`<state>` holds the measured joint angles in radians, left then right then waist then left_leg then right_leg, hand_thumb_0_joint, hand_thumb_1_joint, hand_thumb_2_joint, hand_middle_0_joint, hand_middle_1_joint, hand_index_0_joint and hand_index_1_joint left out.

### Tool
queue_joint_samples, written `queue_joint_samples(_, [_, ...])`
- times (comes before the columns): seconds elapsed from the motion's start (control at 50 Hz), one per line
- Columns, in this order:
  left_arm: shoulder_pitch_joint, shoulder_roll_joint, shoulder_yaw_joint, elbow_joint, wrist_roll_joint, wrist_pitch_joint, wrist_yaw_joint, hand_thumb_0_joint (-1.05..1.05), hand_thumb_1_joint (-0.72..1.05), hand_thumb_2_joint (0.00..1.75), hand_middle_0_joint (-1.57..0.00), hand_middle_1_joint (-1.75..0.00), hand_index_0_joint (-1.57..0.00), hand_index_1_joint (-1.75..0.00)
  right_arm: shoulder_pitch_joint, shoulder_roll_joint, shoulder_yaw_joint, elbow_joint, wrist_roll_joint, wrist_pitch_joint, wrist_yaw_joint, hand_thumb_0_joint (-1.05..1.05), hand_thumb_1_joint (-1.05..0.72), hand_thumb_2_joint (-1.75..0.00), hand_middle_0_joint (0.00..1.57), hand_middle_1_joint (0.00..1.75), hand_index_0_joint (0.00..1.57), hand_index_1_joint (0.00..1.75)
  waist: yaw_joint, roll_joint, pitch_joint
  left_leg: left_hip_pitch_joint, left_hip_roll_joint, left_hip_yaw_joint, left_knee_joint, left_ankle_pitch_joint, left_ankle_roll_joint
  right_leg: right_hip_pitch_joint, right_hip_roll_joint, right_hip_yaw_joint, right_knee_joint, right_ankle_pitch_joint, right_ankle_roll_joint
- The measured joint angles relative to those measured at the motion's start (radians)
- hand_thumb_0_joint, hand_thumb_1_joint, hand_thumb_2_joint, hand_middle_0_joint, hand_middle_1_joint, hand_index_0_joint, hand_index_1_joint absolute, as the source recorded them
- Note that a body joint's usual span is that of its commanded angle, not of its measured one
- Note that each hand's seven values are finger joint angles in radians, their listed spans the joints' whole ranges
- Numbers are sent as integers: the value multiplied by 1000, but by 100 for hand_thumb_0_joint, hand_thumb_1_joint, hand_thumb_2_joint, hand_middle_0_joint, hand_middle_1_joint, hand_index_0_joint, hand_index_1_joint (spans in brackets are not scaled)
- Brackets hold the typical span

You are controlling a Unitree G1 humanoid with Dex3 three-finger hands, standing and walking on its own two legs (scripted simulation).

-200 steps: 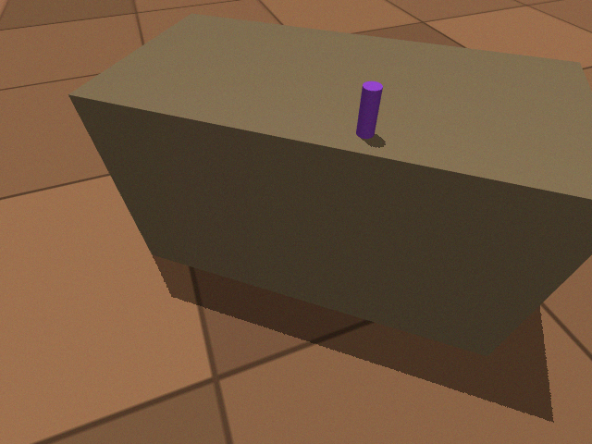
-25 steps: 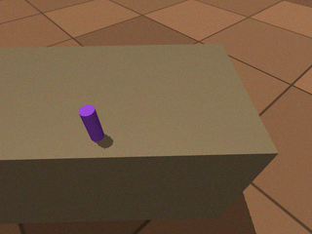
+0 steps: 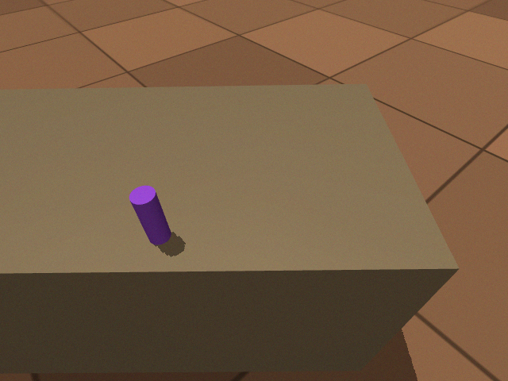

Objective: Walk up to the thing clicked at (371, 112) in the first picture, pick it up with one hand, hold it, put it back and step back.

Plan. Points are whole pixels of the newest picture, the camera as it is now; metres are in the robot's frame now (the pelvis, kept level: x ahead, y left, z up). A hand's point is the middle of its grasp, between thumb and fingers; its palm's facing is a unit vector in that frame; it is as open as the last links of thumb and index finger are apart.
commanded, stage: stand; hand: left
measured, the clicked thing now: (151, 216) +0.40 +0.21 +0.03
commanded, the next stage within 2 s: rise first in 1.94 s
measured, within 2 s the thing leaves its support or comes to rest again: neither
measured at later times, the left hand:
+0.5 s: hand out of the picture +0.10 +0.25 -0.15, palm faces -0.02 -0.94 -0.34, open 7.4 cm
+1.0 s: hand out of the picture +0.09 +0.26 -0.16, palm faces -0.02 -0.94 -0.34, open 7.4 cm
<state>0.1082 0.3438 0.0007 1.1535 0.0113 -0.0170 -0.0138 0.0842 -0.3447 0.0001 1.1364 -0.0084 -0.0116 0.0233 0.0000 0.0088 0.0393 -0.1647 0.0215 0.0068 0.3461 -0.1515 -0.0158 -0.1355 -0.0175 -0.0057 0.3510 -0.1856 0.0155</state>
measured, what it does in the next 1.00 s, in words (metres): stands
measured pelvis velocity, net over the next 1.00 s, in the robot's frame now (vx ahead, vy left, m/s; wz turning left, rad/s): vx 0.02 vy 0.00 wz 0.00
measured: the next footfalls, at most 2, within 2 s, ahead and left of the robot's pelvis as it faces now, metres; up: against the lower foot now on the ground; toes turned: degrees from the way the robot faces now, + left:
none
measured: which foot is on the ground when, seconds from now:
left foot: down 0.00-1.00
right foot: down 0.00-1.00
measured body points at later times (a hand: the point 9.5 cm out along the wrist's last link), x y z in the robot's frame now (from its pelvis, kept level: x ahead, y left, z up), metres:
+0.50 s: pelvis +0.02 +0.00 +0.00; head +0.02 +0.00 +0.45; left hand +0.11 +0.30 -0.13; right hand +0.10 -0.30 -0.13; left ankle +0.02 +0.13 -0.75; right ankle +0.00 -0.13 -0.75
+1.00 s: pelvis +0.02 +0.00 +0.00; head +0.02 +0.00 +0.45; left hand +0.09 +0.31 -0.13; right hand +0.09 -0.30 -0.13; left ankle +0.02 +0.13 -0.75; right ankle +0.00 -0.13 -0.75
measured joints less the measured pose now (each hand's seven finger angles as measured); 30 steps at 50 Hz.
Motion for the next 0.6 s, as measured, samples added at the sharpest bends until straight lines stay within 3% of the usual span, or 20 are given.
queue_joint_samples(0.6, [-22, 7, 5, -18, -2, 4, 9, 1, 91, 90, -20, -30, -20, -30, 3, -4, 6, -2, 3, 2, -13, 1, -90, -90, 20, 30, 21, 30, -5, -6, 4, 49, 1, 2, -31, -12, -2, 52, 1, 1, -40, -6, 0])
